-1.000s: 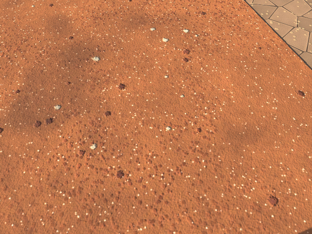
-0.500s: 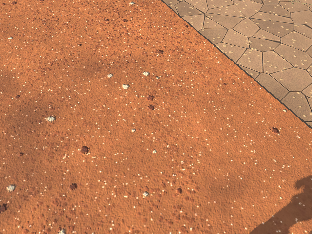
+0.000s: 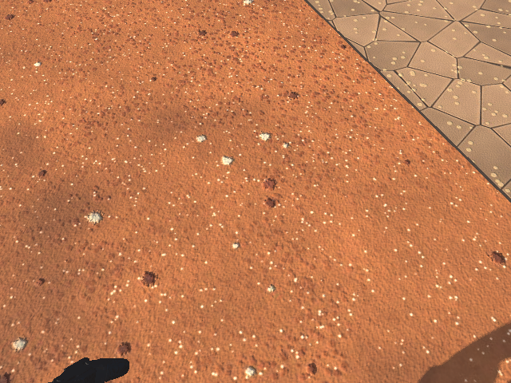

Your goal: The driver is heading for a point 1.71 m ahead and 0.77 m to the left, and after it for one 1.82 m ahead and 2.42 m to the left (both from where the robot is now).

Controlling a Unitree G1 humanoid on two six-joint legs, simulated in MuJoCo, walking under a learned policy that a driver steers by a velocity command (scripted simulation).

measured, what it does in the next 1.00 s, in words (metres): steps on the spot, turning left: left foot, then right foot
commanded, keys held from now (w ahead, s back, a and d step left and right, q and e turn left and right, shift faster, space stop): q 0.94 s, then no key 0.06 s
